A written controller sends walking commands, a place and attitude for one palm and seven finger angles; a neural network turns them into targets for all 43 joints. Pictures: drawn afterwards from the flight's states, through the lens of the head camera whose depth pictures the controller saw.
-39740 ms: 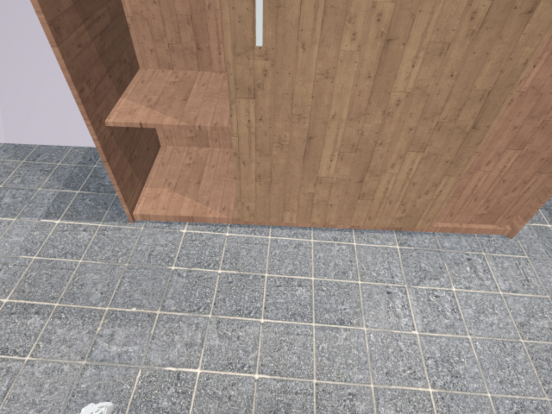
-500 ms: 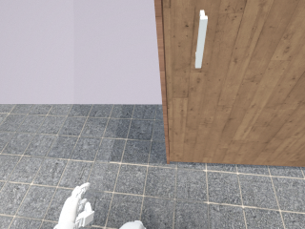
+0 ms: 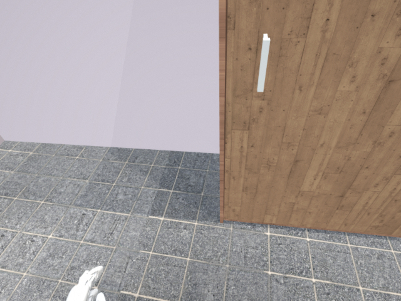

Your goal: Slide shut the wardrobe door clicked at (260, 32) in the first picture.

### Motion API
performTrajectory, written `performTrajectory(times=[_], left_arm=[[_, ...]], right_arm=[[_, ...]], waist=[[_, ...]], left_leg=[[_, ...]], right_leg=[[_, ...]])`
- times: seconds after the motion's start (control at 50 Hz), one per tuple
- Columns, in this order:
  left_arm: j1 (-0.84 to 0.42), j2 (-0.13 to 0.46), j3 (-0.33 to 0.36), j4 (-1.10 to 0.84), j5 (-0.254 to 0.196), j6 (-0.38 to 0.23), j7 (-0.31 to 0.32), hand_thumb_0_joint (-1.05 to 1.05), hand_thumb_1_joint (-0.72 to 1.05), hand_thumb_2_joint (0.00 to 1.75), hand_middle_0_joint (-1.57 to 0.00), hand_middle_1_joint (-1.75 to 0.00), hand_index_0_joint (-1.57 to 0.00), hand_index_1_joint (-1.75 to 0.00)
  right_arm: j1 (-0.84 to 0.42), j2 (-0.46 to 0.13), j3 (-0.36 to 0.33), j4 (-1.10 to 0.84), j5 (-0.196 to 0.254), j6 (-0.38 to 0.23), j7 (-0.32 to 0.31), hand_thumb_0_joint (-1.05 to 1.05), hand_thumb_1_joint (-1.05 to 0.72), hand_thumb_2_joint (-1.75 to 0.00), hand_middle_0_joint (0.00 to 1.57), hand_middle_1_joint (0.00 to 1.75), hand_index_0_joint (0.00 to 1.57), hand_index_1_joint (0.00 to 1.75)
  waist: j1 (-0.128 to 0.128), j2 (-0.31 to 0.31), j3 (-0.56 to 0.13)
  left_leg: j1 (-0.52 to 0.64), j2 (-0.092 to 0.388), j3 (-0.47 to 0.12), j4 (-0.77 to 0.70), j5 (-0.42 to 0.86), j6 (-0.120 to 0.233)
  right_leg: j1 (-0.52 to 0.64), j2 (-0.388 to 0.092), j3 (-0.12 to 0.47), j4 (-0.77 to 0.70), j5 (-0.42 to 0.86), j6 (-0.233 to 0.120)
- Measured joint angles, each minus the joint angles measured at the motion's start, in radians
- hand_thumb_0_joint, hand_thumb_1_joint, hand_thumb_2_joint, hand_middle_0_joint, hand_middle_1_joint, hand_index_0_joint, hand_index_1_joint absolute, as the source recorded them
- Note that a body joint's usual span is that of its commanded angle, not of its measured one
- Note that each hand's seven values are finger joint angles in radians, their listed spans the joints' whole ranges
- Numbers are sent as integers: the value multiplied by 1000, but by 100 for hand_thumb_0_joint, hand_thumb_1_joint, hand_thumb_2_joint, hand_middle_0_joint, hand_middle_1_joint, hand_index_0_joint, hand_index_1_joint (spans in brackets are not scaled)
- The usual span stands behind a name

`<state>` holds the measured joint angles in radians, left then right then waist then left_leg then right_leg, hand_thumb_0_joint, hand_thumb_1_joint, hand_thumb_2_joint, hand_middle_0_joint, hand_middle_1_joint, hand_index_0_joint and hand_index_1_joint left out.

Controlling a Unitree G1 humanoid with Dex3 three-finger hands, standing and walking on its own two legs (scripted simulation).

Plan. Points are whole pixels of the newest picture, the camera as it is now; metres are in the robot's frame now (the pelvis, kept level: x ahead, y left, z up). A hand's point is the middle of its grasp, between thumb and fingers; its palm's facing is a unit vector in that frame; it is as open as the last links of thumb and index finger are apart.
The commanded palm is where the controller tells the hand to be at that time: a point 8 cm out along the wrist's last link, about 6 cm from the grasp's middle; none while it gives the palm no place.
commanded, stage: stop stepping back and stand still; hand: right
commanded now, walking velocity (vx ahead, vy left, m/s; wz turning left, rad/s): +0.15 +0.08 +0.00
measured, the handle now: (262, 63) +0.69 -0.13 +0.18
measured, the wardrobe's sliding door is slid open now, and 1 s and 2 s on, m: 0.00 0.00 0.00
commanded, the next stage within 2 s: let the arm hang, fingers relaxed in 0.88 s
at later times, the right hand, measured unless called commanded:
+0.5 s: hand out of the picture +0.19 -0.30 +0.18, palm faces +0.49 +0.77 -0.41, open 7.4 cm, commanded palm +0.12 -0.33 +0.19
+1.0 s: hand out of the picture +0.21 -0.31 +0.16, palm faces +0.40 +0.80 -0.45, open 7.4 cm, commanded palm none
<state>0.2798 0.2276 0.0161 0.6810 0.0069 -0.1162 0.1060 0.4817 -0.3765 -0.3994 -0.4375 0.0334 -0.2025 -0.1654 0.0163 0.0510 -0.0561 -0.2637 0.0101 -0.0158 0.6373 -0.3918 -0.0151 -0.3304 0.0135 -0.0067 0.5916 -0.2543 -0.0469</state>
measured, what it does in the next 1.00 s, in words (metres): steps on the spot: left foot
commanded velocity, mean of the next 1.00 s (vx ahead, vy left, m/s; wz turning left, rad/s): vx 0.03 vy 0.00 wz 0.00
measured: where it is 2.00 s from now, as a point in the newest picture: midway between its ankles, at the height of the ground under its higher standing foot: outside the picture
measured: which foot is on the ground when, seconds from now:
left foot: down 0.00-0.34, up 0.36-0.46, down 0.48-1.00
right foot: down 0.00-1.00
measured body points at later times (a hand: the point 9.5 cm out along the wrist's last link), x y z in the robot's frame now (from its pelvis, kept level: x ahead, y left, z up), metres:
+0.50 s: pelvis -0.01 -0.03 +0.00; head -0.02 -0.05 +0.45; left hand +0.15 +0.19 -0.08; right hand +0.15 -0.34 +0.20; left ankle +0.01 +0.09 -0.73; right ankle +0.03 -0.13 -0.73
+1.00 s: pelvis +0.01 -0.04 +0.01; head +0.02 -0.06 +0.46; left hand +0.19 +0.18 -0.07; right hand +0.18 -0.35 +0.19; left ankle +0.01 +0.09 -0.73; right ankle +0.03 -0.13 -0.73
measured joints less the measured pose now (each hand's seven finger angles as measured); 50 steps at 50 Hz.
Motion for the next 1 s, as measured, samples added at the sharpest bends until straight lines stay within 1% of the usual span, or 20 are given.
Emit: performTrajectory(times=[0.04, 0.06, 0.12, 0.14, 0.16, 0.18, 0.2, 0.24, 0.28, 0.32, 0.34, 0.36, 0.42, 0.48, 0.52, 0.6, 0.7, 0.8, 0.98, 1.0], left_arm=[[4, -19, -4, -6, 7, -10, -5, 1, 91, 90, -20, -30, -20, -30], [11, -27, -8, -12, 9, -17, -11, 1, 91, 90, -20, -30, -20, -30], [36, -46, -25, -38, 13, -17, -28, 1, 91, 90, -20, -30, -20, -30], [40, -49, -29, -51, 16, -11, -32, 1, 90, 90, -20, -30, -20, -30], [34, -47, -27, -51, 17, -1, -37, 1, 90, 90, -20, -30, -20, -30], [24, -42, -25, -41, 17, 8, -41, 1, 90, 90, -20, -30, -20, -30], [18, -36, -22, -25, 16, 15, -45, 1, 90, 90, -20, -30, -20, -30], [18, -32, -19, -1, 12, 27, -46, 1, 90, 90, -20, -30, -21, -30], [23, -30, -21, 6, 10, 30, -37, 1, 90, 90, -20, -30, -21, -30], [27, -16, -20, -6, 10, 17, -25, 1, 90, 90, -20, -30, -21, -30], [22, -8, -16, -14, 11, 8, -19, 1, 90, 90, -20, -30, -21, -30], [8, -11, -12, -12, 10, 3, -16, 1, 90, 90, -20, -30, -21, -30], [-22, -45, -19, -5, 12, -9, -19, 1, 90, 90, -20, -30, -20, -30], [-23, -71, -41, -25, 12, -25, -38, 1, 91, 90, -20, -30, -20, -30], [-29, -75, -51, -30, 11, -26, -49, 1, 90, 90, -20, -30, -20, -30], [-36, -69, -53, -27, 7, -12, -60, 1, 90, 90, -20, -30, -21, -30], [-54, -56, -45, -27, 3, 4, -41, 1, 90, 90, -20, -30, -21, -30], [-72, -52, -42, -53, -1, -1, -34, 1, 90, 90, -20, -30, -21, -30], [-88, -42, -32, -74, -6, 15, -35, 1, 90, 90, -20, -30, -21, -30], [-90, -29, -25, -52, -9, -5, -51, 1, 90, 90, -20, -30, -21, -30]], right_arm=[[3, -3, -13, 2, -9, 6, -2, 2, -89, -90, 21, 30, 21, 30], [7, -5, -14, -1, -12, 6, -1, 2, -89, -90, 21, 30, 21, 30], [38, -30, -15, -28, -19, -4, 5, 2, -89, -90, 21, 30, 21, 30], [47, -47, -20, -42, -23, -12, 10, 2, -89, -90, 21, 30, 21, 30], [45, -50, -19, -49, -23, -19, 17, 2, -89, -90, 21, 30, 21, 30], [38, -46, -15, -51, -22, -26, 23, 2, -89, -90, 21, 30, 21, 30], [30, -37, -8, -48, -20, -31, 27, 2, -89, -90, 21, 30, 21, 30], [26, -19, -2, -33, -16, -38, 29, 2, -89, -90, 21, 30, 21, 30], [23, -4, -2, -18, -14, -34, 23, 2, -89, -90, 21, 30, 21, 30], [12, 8, -1, -16, -12, -28, 16, 2, -89, -90, 21, 30, 21, 30], [1, 12, -2, -19, -12, -26, 13, 2, -89, -90, 21, 30, 21, 30], [-14, 10, -5, -16, -13, -25, 10, 2, -89, -90, 21, 30, 21, 30], [-25, -11, -27, -3, -17, -23, 13, 2, -89, -90, 21, 30, 21, 30], [-10, -29, -37, -20, -23, -28, 16, 2, -89, -90, 21, 30, 21, 30], [5, -25, -32, -32, -22, -40, 22, 2, -89, -90, 21, 30, 21, 30], [43, -8, -14, -48, -11, -51, 31, 2, -89, -90, 21, 30, 21, 30], [27, -1, -4, -7, -9, -36, 30, 2, -89, -90, 21, 30, 21, 30], [9, -13, -8, -3, -8, -22, 26, 2, -89, -90, 21, 30, 21, 30], [63, -20, -5, -39, 1, -35, 30, 2, -89, -90, 21, 30, 21, 30], [38, -26, 18, 14, -13, -46, 45, 2, -89, -90, 21, 30, 21, 30]], waist=[[13, 3, 5], [18, -3, 7], [24, -14, 0], [20, -7, -5], [9, -13, 1], [-2, -20, 11], [-11, -26, 16], [-21, -25, 5], [-25, -15, -5], [-23, -25, -1], [-17, -36, 10], [-16, -28, 28], [-11, 0, 49], [-5, 1, 53], [-6, -21, 58], [-21, -47, 45], [-34, -36, 59], [-27, -26, 78], [-21, -36, 74], [-23, -47, 65]], left_leg=[[-32, -23, 10, 101, -38, 14], [-32, -34, 26, 105, -48, 19], [34, -50, 70, -63, -52, 41], [49, -48, 52, -132, -51, 63], [38, -49, 50, -145, 44, 71], [30, -48, 50, -140, 128, 73], [28, -47, 50, -130, 153, 68], [31, -37, 46, -126, 141, 55], [32, -19, 45, -117, 116, 43], [20, -10, 52, -75, 91, 28], [7, -8, 58, -37, 72, 20], [-2, -1, 45, 2, 53, 16], [-21, -4, 9, 78, -9, 13], [19, -15, 23, -33, 61, 14], [34, -26, 30, -76, 107, 18], [46, -38, 26, -124, 119, 15], [65, -17, 6, -148, 124, -1], [75, -3, 5, -165, 128, -6], [79, -18, 7, -199, 148, 0], [65, -18, 16, -187, 149, 0]], right_leg=[[22, -1, 1, -41, 28, -3], [32, -5, 6, -63, 43, -4], [24, -12, 13, -60, 9, 4], [-10, -6, 6, -6, -57, 9], [-53, -8, 4, 90, -104, 16], [-92, -8, 5, 205, -128, 25], [-122, -10, 6, 300, -141, 30], [-141, -21, -7, 368, -140, 32], [-99, -42, -27, 271, -124, 27], [-16, -62, -23, 83, -115, 19], [-4, -66, -20, 37, -34, 26], [-7, -55, -26, 54, -1, 26], [14, -28, -47, 51, -17, 16], [28, -17, -44, 19, -9, 15], [28, -27, -36, 14, -8, 18], [26, -38, -38, 2, -12, 16], [64, -17, -60, -54, 2, 2], [82, -3, -62, -93, 20, -2], [74, -18, -58, -97, 23, 6], [56, -18, -52, -84, 23, 6]])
